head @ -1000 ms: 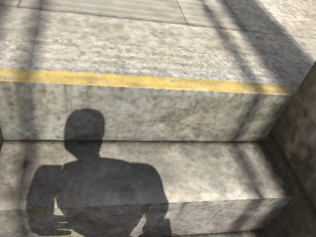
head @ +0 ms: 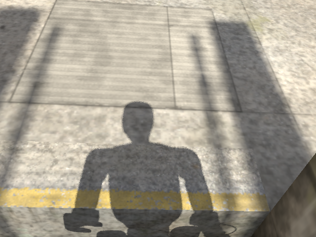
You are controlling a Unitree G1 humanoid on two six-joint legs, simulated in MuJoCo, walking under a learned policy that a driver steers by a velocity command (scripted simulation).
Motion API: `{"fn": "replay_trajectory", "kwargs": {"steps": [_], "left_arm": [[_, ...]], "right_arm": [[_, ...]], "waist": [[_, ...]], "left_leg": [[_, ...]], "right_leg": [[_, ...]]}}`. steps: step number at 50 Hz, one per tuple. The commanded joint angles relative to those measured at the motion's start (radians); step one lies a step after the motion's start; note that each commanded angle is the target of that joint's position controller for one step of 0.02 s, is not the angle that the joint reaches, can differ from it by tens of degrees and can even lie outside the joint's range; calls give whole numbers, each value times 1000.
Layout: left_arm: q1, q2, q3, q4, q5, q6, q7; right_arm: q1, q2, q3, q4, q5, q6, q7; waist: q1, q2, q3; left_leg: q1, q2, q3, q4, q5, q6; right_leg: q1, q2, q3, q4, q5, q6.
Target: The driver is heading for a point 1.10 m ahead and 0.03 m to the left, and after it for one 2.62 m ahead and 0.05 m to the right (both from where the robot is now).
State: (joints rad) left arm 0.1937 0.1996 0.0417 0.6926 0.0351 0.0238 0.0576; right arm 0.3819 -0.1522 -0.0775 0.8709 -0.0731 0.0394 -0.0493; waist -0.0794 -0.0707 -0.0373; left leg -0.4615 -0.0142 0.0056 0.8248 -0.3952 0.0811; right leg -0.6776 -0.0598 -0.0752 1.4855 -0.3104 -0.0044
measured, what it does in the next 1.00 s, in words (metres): climbs: right foot, then left foot 0.18 m higher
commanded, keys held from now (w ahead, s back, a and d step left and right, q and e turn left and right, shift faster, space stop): w+q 0.28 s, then w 0.26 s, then w+e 0.46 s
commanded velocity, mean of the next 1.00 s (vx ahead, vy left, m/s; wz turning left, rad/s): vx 0.20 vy -0.11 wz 0.14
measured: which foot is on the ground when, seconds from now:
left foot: down 0.00-0.24, up 0.26-0.58, down 0.60-1.00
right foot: up 0.00-0.22, down 0.24-0.66, up 0.68-1.00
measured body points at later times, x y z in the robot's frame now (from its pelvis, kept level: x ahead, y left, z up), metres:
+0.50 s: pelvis +0.06 +0.04 +0.02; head +0.08 +0.04 +0.47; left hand +0.19 +0.27 -0.09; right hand +0.15 -0.19 -0.11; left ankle +0.04 +0.18 -0.46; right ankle +0.03 -0.15 -0.70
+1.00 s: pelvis +0.05 +0.15 +0.11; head +0.07 +0.18 +0.56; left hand -0.04 +0.41 -0.02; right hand +0.41 +0.06 +0.10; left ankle +0.12 +0.28 -0.54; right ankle +0.06 +0.11 -0.52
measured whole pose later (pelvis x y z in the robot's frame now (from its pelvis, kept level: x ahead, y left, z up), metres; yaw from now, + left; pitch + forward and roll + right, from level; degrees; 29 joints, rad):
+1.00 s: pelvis +0.05 +0.15 +0.11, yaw +11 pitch -2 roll +0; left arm 0.46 0.26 0.07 0.62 0.02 0.11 0.03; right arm -0.14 -0.23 -0.06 0.64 -0.04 -0.04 -0.11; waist 0.27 -0.04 0.09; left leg -0.62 0.14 0.17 1.11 -0.89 -0.16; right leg -0.55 0.05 -0.15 1.23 -0.08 -0.08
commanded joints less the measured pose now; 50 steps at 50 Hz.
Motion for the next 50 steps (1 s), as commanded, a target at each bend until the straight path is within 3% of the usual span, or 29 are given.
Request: {"fn": "replay_trajectory", "kwargs": {"steps": [1, 3, 5, 9, 10, 11, 12, 13, 14, 17, 18, 19, 20, 22, 26, 28, 29, 30, 31, 32, 33, 34, 35, 36, 37, 38, 42, 46, 50], "left_arm": [[-110, -83, -36, -182, -34, -27, 23], [-238, -61, -43, -268, -21, -34, -8], [-284, -77, -81, -302, -29, -82, -53], [-143, -61, -59, -150, -166, -88, -7], [-52, -47, -61, -125, -180, -98, 4], [-51, -42, -67, -113, -142, -103, 13], [-138, -47, -65, -109, -115, -102, 2], [-120, -3, -45, -81, -94, -93, -3], [-139, 19, -41, -62, -78, -94, -4], [-418, -98, -84, -144, -71, -81, 16], [-20, 215, 24, -15, -23, -103, -50], [-108, 219, 27, -4, -11, -116, -83], [-79, 132, 8, 78, 48, -119, -154], [-41, 38, -15, 145, 23, -133, -181], [-49, 50, -7, 205, 45, -145, -157], [9, 45, -15, 275, 54, -121, -176], [34, 84, 0, 260, 43, -127, -155], [-134, 67, -20, 196, 1, -177, -114], [-195, 211, 51, 189, -73, -209, -30], [-236, 280, 40, 127, 50, -169, -98], [-64, 188, 65, 175, -79, -159, -88], [-68, 104, 63, 85, -65, -180, -116], [383, 136, 47, 205, 188, -119, -181], [252, 251, 99, 173, 73, -103, -169], [48, 100, 46, 42, -69, -67, -82], [53, 47, 37, -6, -68, -38, -46], [292, 152, 52, -55, 11, 79, -13], [564, 103, 49, -31, -20, 126, -34], [610, 11, 25, -1, -35, 82, -40]], "right_arm": [[-172, -179, -34, -132, -53, -38, -27], [-53, -225, -58, -134, -12, -54, -38], [-188, -236, -79, -163, 42, -50, -40], [-7, -221, -117, -144, 28, -31, -39], [-56, -185, -121, -173, 42, -48, 0], [-108, -123, -123, -191, 66, -64, 33], [-155, -55, -112, -237, 126, -53, 39], [-35, 0, -100, -263, 111, -51, 36], [45, 33, -85, -241, 59, -48, 54], [2, 77, -34, -200, 55, -36, 31], [16, -53, -15, -243, 52, -54, 124], [-71, -64, -15, -175, 88, -44, 159], [-94, 73, 15, -162, 40, -55, 150], [-51, 41, 11, -108, 66, -96, 114], [-98, 56, 60, -127, 99, -52, 91], [-197, 28, 85, -177, 60, -21, 99], [-249, -5, 102, -164, 27, -19, 95], [-332, 10, 116, -276, 54, -26, 73], [-257, 5, 92, -346, 20, -57, 3], [-293, -268, 62, -260, 133, -63, 59], [85, -98, 34, -206, 54, -81, 16], [235, -200, 8, -96, 91, -55, -13], [168, -390, 0, 50, 163, -35, 101], [162, -391, -20, -21, 106, -92, 124], [24, -166, -1, -142, 14, -78, 7], [-223, -176, 7, -201, -13, -65, -35], [-552, -56, 37, -303, 31, -80, -56], [-655, -87, 29, -304, 11, -106, -53], [-597, -39, 50, -332, 40, -74, -63]], "waist": [[82, 225, 44], [18, 191, -20], [100, 170, -50], [74, 303, -33], [144, 217, -78], [169, 85, -69], [184, 73, -95], [133, 18, -230], [62, -63, -259], [-7, 90, -80], [106, -161, -102], [119, -172, 115], [89, -30, 179], [60, 143, 12], [-6, -10, 25], [3, 12, -13], [13, 24, -57], [-61, 39, -126], [-63, -320, 114], [-77, 370, -467], [-185, 51, -308], [-144, 410, -400], [117, 706, -717], [-4, 594, -516], [-7, 183, -397], [131, 146, -265], [330, 37, -69], [485, 99, -25], [437, 241, 0]], "left_leg": [[29, 166, -449, -438, -76, 177], [296, 186, -564, -475, -28, 221], [147, 117, -425, -582, -31, 178], [60, 123, -356, -521, 527, 111], [56, 88, -312, -365, 597, 57], [-105, 27, -226, -218, 355, 5], [-281, -32, -216, -93, 203, -13], [-323, -26, -232, 42, 43, -41], [-236, 3, -160, 92, -70, -52], [-63, 22, -156, -234, 247, 12], [-351, 47, -209, 336, 109, 2], [-814, 67, -279, 901, 16, -57], [-1051, 26, -306, 1259, 27, 21], [-959, -26, -247, 1202, 147, 109], [-971, 100, -159, 1232, 61, 88], [-1067, 123, -155, 1254, -138, 161], [-1023, 145, -160, 1134, -192, 140], [-828, 148, -188, 810, -224, 51], [-384, 199, -57, 349, -168, 0], [11, 49, -99, 201, 370, 17], [432, 161, -203, -87, 446, 11], [764, 242, -323, -208, 696, 90], [808, 349, -433, 177, 1503, 133], [464, 355, -495, 172, 1363, 69], [398, 294, -302, -15, 443, -75], [234, 393, -383, -68, 435, -71], [-179, 346, -188, -5, 234, -55], [-250, 269, 4, 115, 56, -76], [65, 223, 138, 239, 213, -110]], "right_leg": [[-254, 10, 96, 366, 126, 13], [-439, 9, 152, 416, -24, 5], [-104, 9, 106, -124, -233, -52], [472, 130, 12, -924, -36, -55], [571, 49, 120, -1013, 162, -80], [716, -10, 133, -974, 391, -87], [915, -164, 282, -1037, 1142, -39], [1054, -337, 354, -910, 1697, -87], [883, -327, 280, -912, 1242, -191], [512, -201, 142, -873, 824, -102], [561, -450, 692, -1223, -441, -338], [573, -618, 911, -1337, -495, -413], [572, -504, 692, -1318, -511, -396], [622, -295, 332, -1236, -418, -280], [556, -302, 162, -1338, -177, -221], [647, -332, 136, -1363, -58, -205], [625, -314, 107, -1367, -2, -178], [641, -230, 1, -1250, 602, -58], [308, -143, -228, -1325, 577, -40], [238, -81, 2, -958, 703, 20], [176, -30, -67, -637, 517, 21], [-178, 54, 21, -239, -48, 131], [-226, 50, 208, 25, -241, 63], [-170, 61, 269, 183, -181, 18], [-132, 89, 141, 237, -129, 64], [-163, 69, 145, 316, 2, 48], [37, 69, 139, 394, 153, 16], [215, 126, 19, 149, 205, -22], [261, 16, -35, -767, 306, -151]]}}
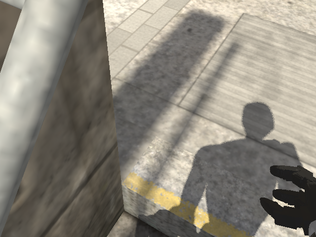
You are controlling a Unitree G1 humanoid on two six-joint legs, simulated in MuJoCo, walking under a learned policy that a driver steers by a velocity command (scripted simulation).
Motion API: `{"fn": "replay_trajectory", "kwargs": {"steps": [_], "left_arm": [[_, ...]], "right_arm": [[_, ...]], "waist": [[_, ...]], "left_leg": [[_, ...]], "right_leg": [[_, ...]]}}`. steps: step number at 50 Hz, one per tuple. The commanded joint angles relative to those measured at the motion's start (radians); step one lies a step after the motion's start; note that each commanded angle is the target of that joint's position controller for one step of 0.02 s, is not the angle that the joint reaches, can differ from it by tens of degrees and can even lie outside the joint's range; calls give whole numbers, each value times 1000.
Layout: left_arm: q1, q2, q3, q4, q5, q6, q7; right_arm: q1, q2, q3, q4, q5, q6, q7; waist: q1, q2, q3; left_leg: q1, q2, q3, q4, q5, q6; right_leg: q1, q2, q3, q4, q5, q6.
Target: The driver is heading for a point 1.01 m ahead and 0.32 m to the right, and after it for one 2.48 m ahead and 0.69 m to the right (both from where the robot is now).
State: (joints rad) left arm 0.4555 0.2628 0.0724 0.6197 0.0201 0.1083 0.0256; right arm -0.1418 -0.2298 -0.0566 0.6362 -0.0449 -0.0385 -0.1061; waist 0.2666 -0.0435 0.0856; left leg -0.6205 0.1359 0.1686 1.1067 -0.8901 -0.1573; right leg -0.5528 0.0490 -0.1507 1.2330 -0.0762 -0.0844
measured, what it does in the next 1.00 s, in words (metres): goes down, backwards, turning right: right foot 0.19 m lower, then left foot 0.21 m lower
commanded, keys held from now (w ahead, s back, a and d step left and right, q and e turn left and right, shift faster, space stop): w+e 0.98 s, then w+q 0.02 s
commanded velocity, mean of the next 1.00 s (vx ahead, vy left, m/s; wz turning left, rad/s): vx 0.21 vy -0.01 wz -0.57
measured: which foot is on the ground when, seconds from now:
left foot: down 0.00-0.06, up 0.08-0.42, down 0.44-1.00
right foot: up 0.00-0.06, down 0.08-0.40, up 0.42-1.00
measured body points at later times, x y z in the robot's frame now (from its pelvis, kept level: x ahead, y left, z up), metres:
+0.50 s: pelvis -0.16 +0.07 -0.27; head -0.11 +0.06 +0.18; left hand +0.03 +0.30 -0.34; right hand -0.05 -0.18 -0.40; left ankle -0.25 +0.15 -1.03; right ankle -0.15 -0.09 -0.66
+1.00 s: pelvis -0.16 -0.02 -0.30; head -0.12 -0.03 +0.15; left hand +0.09 +0.07 -0.41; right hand -0.35 -0.16 -0.43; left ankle -0.25 +0.16 -1.03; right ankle -0.14 -0.20 -0.69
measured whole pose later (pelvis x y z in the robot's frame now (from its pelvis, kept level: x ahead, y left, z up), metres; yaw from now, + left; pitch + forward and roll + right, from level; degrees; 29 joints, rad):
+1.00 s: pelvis -0.16 -0.02 -0.30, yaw -28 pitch +5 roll +0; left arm 0.06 0.15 -0.06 0.68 0.02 0.07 -0.04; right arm 0.52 -0.16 0.04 1.08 -0.10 -0.08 0.06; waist 0.02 -0.02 -0.01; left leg 0.05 0.12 0.39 0.24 -0.35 -0.03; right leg -1.47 -0.03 0.08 2.15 -0.35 -0.19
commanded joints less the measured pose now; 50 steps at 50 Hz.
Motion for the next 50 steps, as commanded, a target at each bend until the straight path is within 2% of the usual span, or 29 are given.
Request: {"fn": "replay_trajectory", "kwargs": {"steps": [1, 3, 4, 6, 7, 8, 9, 13, 14, 15, 17, 19, 20, 21, 23, 24, 25, 27, 28, 29, 31, 34, 35, 36, 37, 44, 48, 49, 50], "left_arm": [[381, -52, -4, 96, -25, -18, -10], [395, -74, -15, 154, -11, -29, 3], [465, -244, -96, 270, 32, -85, -125], [-65, 39, -48, -45, -23, -104, -125], [-4, 92, -26, -76, -38, -153, -91], [-246, 307, 29, -152, -36, -186, -46], [-178, 225, -19, -200, -59, -220, -54], [-49, 81, -76, -184, -41, -183, -51], [-39, 70, -67, -172, -46, -168, -50], [64, 21, 7, 43, -5, -69, 66], [67, 83, 38, 15, 7, -18, 110], [-7, 5, 40, -38, 34, -35, 27], [-108, -82, -78, -382, -120, -17, 2], [-61, -99, 12, -74, -44, -42, 14], [-14, -66, 18, -152, -23, -57, 82], [-438, -90, -127, -541, -122, -17, -41], [-264, -50, -105, -365, -48, -16, -53], [168, 120, -93, -94, 26, -74, -64], [-243, 139, -11, -150, 93, -78, -5], [-121, 70, -100, -64, -16, -80, -41], [-266, 111, -44, -58, -66, -98, -51], [-272, 88, -6, 13, -36, -125, -70], [-468, -26, -18, -92, 54, -62, -1], [-403, -73, -60, 11, 8, -70, -97], [-364, -42, -45, 19, 9, -97, -125], [-396, -88, -121, 29, -48, -102, -77], [-429, -77, -140, 2, -20, -60, -99], [-583, 10, -55, -161, 47, -59, 16], [-719, -8, -129, -143, 8, -37, -82]], "right_arm": [[-83, 42, 18, -116, 32, 29, -7], [-199, 131, 42, -161, 46, 38, 16], [-29, -67, -6, -325, 194, 47, 43], [126, -107, -26, -234, 42, 32, 138], [57, -143, -36, -258, 77, -17, 131], [235, -101, -25, -233, 6, -46, 154], [92, -269, -80, -183, 74, -37, 106], [-59, -256, -118, -205, 19, -9, 62], [-47, -190, -110, -215, 8, -11, 72], [16, 108, 36, -178, 44, 84, 98], [92, 76, 17, -140, 82, 123, 60], [168, -7, -1, -40, 74, 137, -1], [430, -6, 28, 110, 63, 104, 280], [155, -41, -10, -15, 18, 74, 89], [105, -150, 3, -50, -70, 15, 106], [31, -80, 152, -8, -27, 73, 429], [143, -116, 119, 48, 12, 136, 459], [280, -319, 7, 28, -27, 90, 379], [423, -286, -63, 20, 5, -15, 95], [250, -311, 8, -5, -63, -1, 187], [301, -238, 39, -46, -96, -5, 174], [313, -121, 69, -34, -12, -16, 200], [530, -127, -7, 18, 25, -32, 19], [537, -102, 51, 125, -47, -50, 174], [489, -63, 60, 107, -57, -60, 203], [613, -12, 85, 351, -139, -35, 230], [505, -24, 92, 371, -85, -62, 197], [439, -194, 3, 255, 43, -104, 72], [456, -99, 59, 332, -10, -77, 120]], "waist": [[91, 191, -190], [111, -153, -141], [-199, -194, 177], [-334, -161, 7], [-275, -47, 9], [-391, -105, 31], [-213, 197, -46], [-93, -3, -200], [-101, -17, -224], [-105, -93, -132], [-115, -322, -132], [-101, -134, -159], [66, 267, -107], [-169, 264, -159], [-49, 262, -143], [100, 295, 29], [55, 87, -253], [-26, 37, -434], [-256, 11, -269], [-174, 27, -427], [-251, 87, -318], [-292, 135, -147], [-309, -85, -81], [-353, 278, -8], [-308, 227, 28], [-292, 55, 2], [-150, 17, -66], [-164, 57, 108], [-157, 22, -269]], "left_leg": [[247, 88, -13, 39, 817, 125], [174, -90, 78, 670, 196, 81], [-313, -152, -84, 1164, 184, 75], [-247, -172, -309, 1230, 491, 118], [-251, -188, -306, 1256, 430, 87], [-240, -155, -336, 1290, 659, 55], [-347, -129, -364, 1078, 605, 1], [-120, -145, -324, 349, 713, -3], [4, -152, -310, 144, 756, 33], [107, -270, -50, -539, 467, 113], [103, -226, -71, -1087, 778, 59], [440, -36, -180, -1292, 1407, 105], [650, 89, -213, -1080, 1571, 312], [612, 112, -94, -1113, 2051, 225], [627, 187, -106, -805, 2051, 279], [681, 387, -264, -688, 2376, 633], [934, 432, -294, -605, 2236, 627], [1010, 479, -285, -666, 1482, 606], [1203, 263, -168, -777, 1118, 402], [944, 156, -81, -693, 1367, 435], [728, 119, -14, -692, 1320, 465], [719, 204, -82, -745, 997, 470], [821, 277, -166, -735, 743, 352], [739, 267, -252, -910, 307, 455], [738, 310, -263, -921, 340, 471], [938, 338, -205, -967, 576, 436], [644, 222, 18, -1053, 703, 367], [483, 230, 94, -1065, 1032, 266], [421, 100, 65, -1075, 975, 337]], "right_leg": [[267, -117, 41, -606, 197, -97], [219, -115, 36, -855, 481, -202], [-131, -31, 275, -491, 194, -111], [-440, -109, 849, -819, -302, -127], [-454, -90, 843, -842, -374, -122], [-614, -161, 1248, -1009, -971, -218], [-416, -185, 1254, -948, -999, -215], [-148, 21, 967, -576, -768, -131], [-175, 106, 839, -445, -619, -103], [121, 140, 575, -674, -389, -72], [435, 139, 584, -478, -263, -55], [155, 226, 476, -126, -438, -3], [-544, 261, 457, 126, -718, 138], [-289, 375, 195, 860, -630, 55], [-606, 319, 235, 1355, -688, 120], [-1191, 341, 348, 1264, -1020, 194], [-1343, 234, 414, 1356, -852, 221], [-1188, 61, 425, 1274, -466, 170], [-1129, 31, 285, 1083, -470, 105], [-922, 81, 262, 1223, -245, 189], [-795, 60, 234, 1286, -204, 219], [-772, -4, 322, 994, -153, 178], [-857, -47, 214, 661, -278, 113], [-1070, -53, 339, 971, -125, -9], [-1080, -49, 381, 933, -88, -14], [-1389, -49, 411, 1224, -253, -114], [-1065, -135, 239, 937, -253, -183], [-792, -60, 213, 794, -430, -9], [-578, -96, 25, 387, -250, -99]]}}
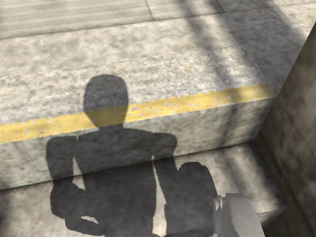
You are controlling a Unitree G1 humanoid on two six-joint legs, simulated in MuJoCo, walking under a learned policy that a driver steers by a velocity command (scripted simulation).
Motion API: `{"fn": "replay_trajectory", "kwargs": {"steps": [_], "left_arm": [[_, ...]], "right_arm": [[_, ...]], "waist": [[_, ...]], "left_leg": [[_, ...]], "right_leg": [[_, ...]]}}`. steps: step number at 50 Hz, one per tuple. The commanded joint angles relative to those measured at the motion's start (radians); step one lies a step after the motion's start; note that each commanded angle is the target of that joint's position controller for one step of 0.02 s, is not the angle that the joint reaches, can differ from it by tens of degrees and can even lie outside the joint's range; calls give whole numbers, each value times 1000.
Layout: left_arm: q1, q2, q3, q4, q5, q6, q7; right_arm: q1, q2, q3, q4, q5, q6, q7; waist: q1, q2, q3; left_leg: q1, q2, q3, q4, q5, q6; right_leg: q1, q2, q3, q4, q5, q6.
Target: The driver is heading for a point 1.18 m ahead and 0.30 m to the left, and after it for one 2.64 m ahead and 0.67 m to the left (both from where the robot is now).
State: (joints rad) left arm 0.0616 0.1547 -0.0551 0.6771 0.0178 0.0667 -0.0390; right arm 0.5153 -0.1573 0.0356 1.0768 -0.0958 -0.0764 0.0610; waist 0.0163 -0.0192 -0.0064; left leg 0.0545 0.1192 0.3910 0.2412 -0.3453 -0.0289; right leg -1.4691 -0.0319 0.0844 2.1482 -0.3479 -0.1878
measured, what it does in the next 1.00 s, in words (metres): climbs, turning left: right foot 0.22 m higher, then left foot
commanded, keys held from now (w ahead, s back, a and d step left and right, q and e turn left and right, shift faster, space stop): w+q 1.00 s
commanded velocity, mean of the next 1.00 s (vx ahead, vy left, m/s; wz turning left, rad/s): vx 0.20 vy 0.01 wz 0.34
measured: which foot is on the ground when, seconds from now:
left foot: down 0.00-0.06, up 0.08-0.58, down 0.60-1.00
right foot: up 0.00-0.04, down 0.06-0.58, up 0.60-1.00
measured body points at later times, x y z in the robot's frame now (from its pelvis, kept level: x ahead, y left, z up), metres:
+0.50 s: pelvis +0.06 -0.03 +0.17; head +0.08 -0.01 +0.62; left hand +0.19 +0.22 +0.06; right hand +0.24 -0.28 +0.07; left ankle +0.09 +0.12 -0.44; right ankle +0.20 -0.17 -0.52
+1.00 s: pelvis +0.09 +0.03 +0.16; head +0.09 +0.06 +0.61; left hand +0.26 +0.29 +0.05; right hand +0.16 -0.19 +0.04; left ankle +0.07 +0.11 -0.52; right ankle +0.16 -0.13 -0.43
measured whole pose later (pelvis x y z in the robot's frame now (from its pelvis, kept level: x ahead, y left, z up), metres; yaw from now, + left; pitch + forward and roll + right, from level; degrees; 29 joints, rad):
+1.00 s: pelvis +0.09 +0.03 +0.16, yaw +15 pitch +7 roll -1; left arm 0.06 0.24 0.04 0.75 0.03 -0.01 0.00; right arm 0.40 -0.14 0.00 0.82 0.03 -0.06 0.05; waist -0.14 -0.06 -0.12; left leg -0.59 -0.24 -0.22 0.99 -0.57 0.13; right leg -0.88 0.00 0.10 1.44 -0.26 0.09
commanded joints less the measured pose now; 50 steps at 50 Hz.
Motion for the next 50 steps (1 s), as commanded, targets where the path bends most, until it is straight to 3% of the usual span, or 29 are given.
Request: {"fn": "replay_trajectory", "kwargs": {"steps": [1, 2, 3, 4, 5, 6, 7, 9, 11, 12, 15, 21, 25, 26, 27, 28, 29, 31, 32, 34, 35, 36, 38, 39, 40, 41, 43, 46, 50], "left_arm": [[-59, 111, 54, -231, 20, 9, 80], [146, 75, 46, -137, -20, 19, 116], [-15, -3, 15, -207, -20, 92, -8], [407, 171, 112, -14, -14, -3, 43], [464, 314, 149, 71, -4, 4, 76], [443, 320, 141, 21, 24, 5, -30], [318, 270, 147, 51, 16, -26, -34], [125, 133, 105, 35, -71, -70, -29], [-43, 13, 62, 24, -75, -64, -27], [17, 69, 73, 56, -36, -95, -20], [64, 66, 75, 66, -43, -161, 0], [104, 151, 99, 23, -12, -217, 45], [-14, 262, 157, -22, -33, -193, 32], [152, 242, 164, 54, 51, -115, 132], [99, 267, 168, 67, 31, -80, 157], [-7, 254, 178, -3, 10, -133, 33], [-196, 216, 176, -17, -32, -141, -13], [-102, 9, 124, -53, 39, -89, -65], [-3, 3, 107, 11, 79, -112, -67], [22, 134, 152, 69, 18, -152, -20], [62, 108, 141, 97, 30, -176, 4], [-33, -47, 60, -7, 102, -124, 57], [-80, 10, 58, -52, 80, -87, 72], [-115, 68, 70, -125, 46, -83, 84], [-88, 114, 81, -136, 25, -83, 83], [37, 270, 138, 18, -38, -118, 24], [-3, 234, 131, 17, 24, -137, 22], [-102, 166, 120, 5, 19, -122, 61], [-303, 98, 94, -126, 6, -101, 29]], "right_arm": [[-212, -214, -73, -190, 125, -53, -91], [-108, -292, -101, -159, 163, -61, -101], [-95, -408, -122, -55, 29, -15, 27], [-264, -364, -149, -243, 179, -41, -22], [-231, -241, -131, -354, 211, -61, -3], [-43, -179, -112, -190, 100, -15, 103], [-112, -146, -132, -175, 147, 9, 114], [1, -96, -107, -112, 125, 5, 74], [-50, -22, -60, -120, 139, 42, 36], [-85, -103, -84, -134, 148, 58, 9], [-247, -239, -101, -214, 121, 66, -5], [-297, -210, -92, -307, 116, 55, -35], [-232, -209, -101, -375, 117, 33, 15], [-191, -73, -59, -324, 186, 108, -28], [-137, -74, -60, -317, 164, 143, -35], [113, -228, -134, -201, 78, 30, 6], [193, -217, -146, -126, 46, -5, 38], [82, -295, -153, -158, 91, 5, 54], [-117, -348, -147, -273, 118, -3, 45], [-225, -280, -112, -380, 147, 14, 38], [-168, -208, -89, -348, 155, 3, 39], [-171, -112, -98, -356, 9, 14, -83], [-116, -112, -96, -333, 18, 20, -125], [-234, -128, -102, -385, 86, 47, -158], [-234, -128, -108, -407, 82, 60, -173], [-131, -170, -69, -384, 125, 25, -42], [-77, -185, -75, -355, 105, 18, 39], [-49, -151, -77, -315, 105, -9, 4], [-94, -159, -88, -286, 137, 19, -19]], "waist": [[142, 138, 144], [177, 227, -79], [274, 420, -331], [296, 253, -315], [157, -235, -408], [202, -466, -628], [155, -316, -237], [50, -126, -150], [3, -21, -93], [-27, -28, -86], [30, -46, -180], [24, -54, -196], [-28, -44, -168], [-31, -150, -154], [-79, -224, -138], [-135, -95, -26], [-244, 34, -33], [-34, 259, 34], [-6, 285, 5], [28, 164, -41], [50, -36, -46], [-48, 21, 14], [-58, -41, 41], [-36, 39, 91], [-38, 66, 32], [-149, 100, -245], [-146, 52, -155], [-129, 43, -126], [-166, 146, -113]], "left_leg": [[-485, 20, 7, -104, 852, 161], [-352, 43, -81, 142, 1274, 165], [-354, 297, -239, 264, 1906, 255], [-418, 0, -175, 745, 1107, 77], [-656, -216, -273, 1375, 29, -43], [-765, -201, -732, 1462, 120, 86], [-910, -131, -668, 1493, 165, 119], [-909, -85, -613, 1505, 52, 100], [-973, -84, -626, 1552, 60, 85], [-1040, -87, -624, 1521, 250, 39], [-1045, -96, -634, 1438, 328, 14], [-1149, -67, -585, 1527, 59, -51], [-711, -61, -426, 735, -232, -86], [-485, -75, -223, 617, -123, 75], [-381, -99, -248, 617, -76, 138], [-200, -186, -339, 937, -26, -8], [-317, -165, -415, 619, -86, 39], [-432, 14, -930, 338, -60, 211], [-564, 89, -1235, 268, -444, 309], [-795, 12, -968, 364, -252, 297], [-690, -47, -906, 445, -189, 216], [-613, -108, -843, 304, -160, 139], [-594, -76, -1011, 264, -214, 213], [-520, -68, -954, 371, 371, 231], [-444, -47, -957, 398, 516, 250], [-305, 26, -1320, 504, -187, 363], [-189, -20, -1280, 471, -254, 383], [-240, -130, -1128, 489, -118, 331], [-523, -135, -1118, 296, -157, 306]], "right_leg": [[822, 84, -199, -873, -92, 85], [1096, 150, -216, -1000, -72, 71], [1151, 224, -360, -894, 58, 39], [1430, 108, 124, -1231, 118, -39], [1447, -275, 654, -1573, 798, -238], [1296, -168, 613, -1577, 76, -265], [1033, -134, 435, -1573, -284, -119], [814, -153, 430, -1558, -419, -53], [699, -205, 555, -1706, -472, -7], [730, -203, 468, -1684, -456, 2], [908, -173, 323, -1625, -210, -36], [1030, -243, 207, -1685, -242, 10], [954, -211, 48, -1766, -267, 105], [838, -337, 27, -1796, -403, 12], [787, -309, 14, -1818, -537, 30], [562, -292, 35, -1750, -475, 152], [642, -210, -106, -1462, -379, 124], [382, -15, -186, -589, -74, 168], [226, 29, 11, -193, 44, 148], [353, 18, 8, 3, 142, 166], [322, -43, 16, -272, 331, 163], [451, 58, -124, -197, 181, 186], [471, 66, -53, -277, 106, 216], [551, 35, -11, -411, 120, 235], [582, 58, 17, -502, 83, 234], [274, -10, 250, -434, 266, 274], [162, 36, 173, -431, 273, 293], [231, 19, 108, -533, 256, 265], [502, 56, -100, -906, -65, 284]]}}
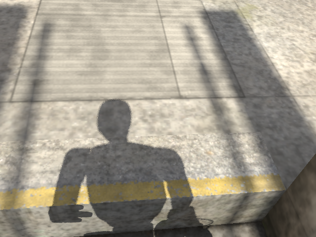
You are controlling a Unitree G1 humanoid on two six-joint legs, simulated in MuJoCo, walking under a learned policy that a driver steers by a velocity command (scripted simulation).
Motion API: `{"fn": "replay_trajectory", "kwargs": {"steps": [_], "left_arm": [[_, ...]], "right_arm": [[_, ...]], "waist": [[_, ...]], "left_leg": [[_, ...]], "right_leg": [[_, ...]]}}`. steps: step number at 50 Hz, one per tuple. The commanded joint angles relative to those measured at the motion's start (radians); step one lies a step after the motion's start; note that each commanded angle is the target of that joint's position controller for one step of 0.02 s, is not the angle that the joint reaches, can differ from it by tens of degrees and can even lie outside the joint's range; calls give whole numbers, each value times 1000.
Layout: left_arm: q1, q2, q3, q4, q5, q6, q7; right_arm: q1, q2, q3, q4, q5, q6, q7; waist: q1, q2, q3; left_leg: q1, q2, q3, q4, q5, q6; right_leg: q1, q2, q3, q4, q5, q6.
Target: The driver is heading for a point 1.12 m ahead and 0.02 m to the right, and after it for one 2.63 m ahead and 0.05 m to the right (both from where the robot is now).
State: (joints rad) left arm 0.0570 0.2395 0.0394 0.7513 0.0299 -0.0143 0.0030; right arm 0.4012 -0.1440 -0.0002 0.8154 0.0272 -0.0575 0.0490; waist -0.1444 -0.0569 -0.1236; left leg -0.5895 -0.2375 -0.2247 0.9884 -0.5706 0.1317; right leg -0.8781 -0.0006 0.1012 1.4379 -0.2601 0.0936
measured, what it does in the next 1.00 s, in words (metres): climbs: right foot, then left foot 0.21 m higher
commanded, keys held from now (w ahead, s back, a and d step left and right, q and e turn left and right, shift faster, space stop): w+q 0.12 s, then w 0.32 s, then w+e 0.56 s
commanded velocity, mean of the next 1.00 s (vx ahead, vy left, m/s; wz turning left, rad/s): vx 0.31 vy -0.02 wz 0.00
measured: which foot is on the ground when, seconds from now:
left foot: down 0.00-0.14, up 0.16-0.50, down 0.52-1.00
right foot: up 0.00-0.10, down 0.12-0.52, up 0.54-1.00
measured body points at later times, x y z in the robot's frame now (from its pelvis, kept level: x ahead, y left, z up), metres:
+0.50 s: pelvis +0.16 +0.02 +0.07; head +0.20 +0.01 +0.52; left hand -0.06 +0.12 -0.05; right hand +0.48 -0.03 +0.01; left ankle +0.29 +0.17 -0.44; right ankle +0.04 -0.17 -0.67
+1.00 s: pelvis +0.29 +0.03 +0.27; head +0.31 +0.00 +0.72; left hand +0.37 +0.27 +0.15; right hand +0.51 -0.21 +0.17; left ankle +0.29 +0.18 -0.47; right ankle +0.27 -0.11 -0.40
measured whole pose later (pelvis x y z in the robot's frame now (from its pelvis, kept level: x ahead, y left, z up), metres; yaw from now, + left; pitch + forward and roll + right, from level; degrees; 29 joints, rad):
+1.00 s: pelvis +0.29 +0.03 +0.27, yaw +0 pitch +5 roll +2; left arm 0.30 0.16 0.04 0.80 -0.01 -0.04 -0.10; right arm 0.03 -0.25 -0.07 0.75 -0.06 -0.06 0.03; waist 0.03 0.04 -0.09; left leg -0.31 0.17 0.32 0.51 -0.25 -0.02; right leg -0.58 -0.11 -0.01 1.07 -0.30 -0.02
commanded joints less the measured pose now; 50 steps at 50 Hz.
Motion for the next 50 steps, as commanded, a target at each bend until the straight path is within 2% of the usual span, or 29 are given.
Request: {"fn": "replay_trajectory", "kwargs": {"steps": [1, 2, 3, 5, 6, 8, 9, 12, 15, 18, 21, 23, 24, 25, 26, 27, 28, 29, 30, 31, 32, 34, 36, 38, 40, 41, 42, 44, 50], "left_arm": [[-299, -15, -9, -240, -22, -10, -11], [-187, -3, 1, -193, 33, -11, -23], [-144, 57, 34, -199, 51, -5, -31], [173, 172, 116, -132, 30, 7, -34], [309, 142, 120, -106, 21, 23, -44], [488, 134, 83, 36, -1, 47, -107], [379, 155, 67, 1, -5, 60, -154], [346, -9, -6, 102, 45, 38, -155], [371, -77, -49, 255, 87, -27, -95], [367, -43, -61, 313, 89, -86, -77], [645, -9, -70, 394, 115, -66, -77], [617, 49, -64, 391, 8, -66, -132], [644, 137, -53, 384, -4, -85, -147], [528, 80, 1, 329, -94, -138, -27], [411, 344, 18, 234, -77, -172, -106], [550, 205, 59, 308, -133, -180, -34], [596, 24, 26, 179, -153, -199, -26], [630, 156, 61, 245, -66, -127, -118], [447, 51, 52, 245, -67, -102, -135], [357, -29, 33, 218, -62, -89, -120], [352, -73, 29, 90, -16, -62, -23], [307, -127, 19, 56, -24, 12, 35], [330, -205, -1, 19, -35, 28, 58], [308, -195, 9, -18, -42, 56, 52], [345, -107, 25, -41, -42, 64, 52], [352, -17, 16, -12, -37, 25, -40], [417, 22, 47, 23, -33, -1, -76], [451, 42, 45, 101, -44, -8, -114], [102, -54, 10, -57, -43, -66, -108]], "right_arm": [[22, -161, -68, -10, 34, 2, -2], [-79, -126, -37, -53, -8, -36, -3], [-151, -150, -49, -86, 0, -60, -6], [-316, -158, -44, -172, 0, -37, 27], [-377, -168, -47, -140, -10, -12, 54], [-176, -11, -9, -62, -71, 44, 98], [-151, -53, -5, -57, -89, 43, 90], [-304, -80, 7, -94, -29, 60, 31], [-390, 36, 66, -138, -44, 88, 39], [-495, 17, 102, -198, -61, 101, 20], [-853, -34, 114, -324, -50, 102, 20], [-974, 4, 130, -326, -38, 129, 64], [-804, -7, 119, -273, -18, 121, 68], [-282, 83, 93, -76, 23, 103, -46], [-410, -144, 59, -138, 30, 98, 25], [-52, -164, -2, -82, -63, 50, -49], [68, -241, -25, 47, -29, 77, -84], [130, -337, -63, -2, -75, 78, 31], [-40, -326, -93, 18, -45, 29, 31], [-227, -262, -80, -30, -30, 6, 21], [-309, -121, -76, 51, -41, 28, -53], [-416, -13, -47, 64, -45, 31, -86], [-384, 18, -28, 80, -49, -2, -83], [-362, -15, -31, 74, -23, -9, -95], [-392, -88, -36, -20, -63, -13, -112], [-624, -220, -92, -147, -81, -73, -30], [-707, -252, -113, -176, -69, -89, -28], [-562, -275, -106, -123, -101, -47, 11], [-300, -327, -129, -112, -80, 23, -23]], "waist": [[6, 213, 36], [88, 303, 48], [125, 272, 47], [286, 204, 24], [395, 123, 40], [245, -157, -118], [218, -53, -98], [195, 57, 105], [141, 112, 175], [106, 97, 116], [220, 49, 95], [197, -114, 103], [121, -208, 8], [40, -154, 17], [-45, -260, -325], [-122, -183, -300], [-6, 287, -468], [-58, 343, -549], [4, 244, -253], [50, 108, -166], [177, -60, -92], [240, -38, 109], [272, 156, 148], [269, 166, 198], [313, 137, 131], [286, 175, -100], [337, 213, -79], [280, 199, 28], [100, 47, 72]], "left_leg": [[127, 226, -455, -470, 153, 142], [-9, 284, -510, -587, 135, 175], [-138, 269, -488, -594, 85, 164], [-269, 226, -418, -424, 354, 135], [-345, 139, -294, -200, 630, 118], [-633, -43, -39, 498, 321, 7], [-790, -3, 11, 794, 251, -3], [-993, 141, 15, 1177, 373, 70], [-1174, 222, 3, 1365, 225, 187], [-1109, 317, 69, 1271, 109, 193], [-926, 405, 246, 874, 372, 173], [-322, 300, 477, 695, 59, 84], [-215, 217, 494, 684, 123, 68], [141, 185, 444, 376, 147, 35], [293, 176, 380, 34, 580, 51], [702, 439, -15, -102, 841, 29], [735, 706, -409, -282, 1846, 273], [462, 742, -625, -503, 781, 324], [240, 667, -413, -477, 463, 241], [105, 659, -387, -473, 284, 235], [156, 582, -280, -398, 185, 133], [-97, 542, -86, -407, 82, 49], [-39, 497, 157, -446, 162, 2], [-73, 531, 193, -495, 280, 16], [-44, 527, 293, -596, 317, 28], [44, 501, 308, -645, 265, -38], [5, 497, 321, -694, 312, -63], [-34, 638, 197, -834, -134, 66], [584, 696, 244, -778, 90, 58]], "right_leg": [[-34, 34, -148, -328, -232, -18], [190, -1, -164, -271, -86, -46], [405, -9, -131, -373, -105, -47], [759, -3, -95, -550, -56, -71], [921, 8, -100, -812, 68, -131], [1237, -261, 299, -925, 384, -418], [1134, -390, 522, -1070, 190, -558], [942, -369, 388, -1192, -119, -482], [836, -311, 228, -1199, -210, -379], [677, -266, 81, -1270, -144, -328], [527, -239, 50, -1390, -117, -329], [147, -263, -16, -1550, 413, -433], [308, -279, -54, -1386, 1230, -429], [556, -193, -174, -1075, 1941, -213], [612, -194, -83, -980, 1902, -185], [466, -123, -123, -527, 1045, -109], [316, -1, -66, -42, 47, -41], [186, -23, 167, 325, 105, -51], [57, -53, 103, 535, 112, -89], [-75, -40, 89, 661, 58, -83], [120, -43, 65, 458, 241, -164], [64, 34, 34, 469, 216, -183], [-39, 39, 23, 427, 254, -167], [-48, 41, 94, 385, 183, -130], [114, 37, -30, 163, 202, -104], [118, -47, -20, 54, 95, -55], [311, -56, -49, 54, 86, -33], [251, -94, -55, 115, 60, -105], [180, -84, -172, -668, -39, -122]]}}
Keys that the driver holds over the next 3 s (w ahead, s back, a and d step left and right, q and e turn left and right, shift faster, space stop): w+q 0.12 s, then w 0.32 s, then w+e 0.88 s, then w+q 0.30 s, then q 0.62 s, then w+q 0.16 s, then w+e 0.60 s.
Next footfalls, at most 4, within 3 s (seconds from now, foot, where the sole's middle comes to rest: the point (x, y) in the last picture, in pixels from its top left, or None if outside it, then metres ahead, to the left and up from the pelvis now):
0.12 right None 0.07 -0.17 -0.72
0.52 left None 0.33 0.19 -0.50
1.06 right None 0.31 -0.13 -0.50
1.44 left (117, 148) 0.63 0.05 -0.29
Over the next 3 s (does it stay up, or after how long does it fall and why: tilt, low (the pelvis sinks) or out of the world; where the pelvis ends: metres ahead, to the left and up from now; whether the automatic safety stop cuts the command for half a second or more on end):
stays up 1.07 -0.02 0.47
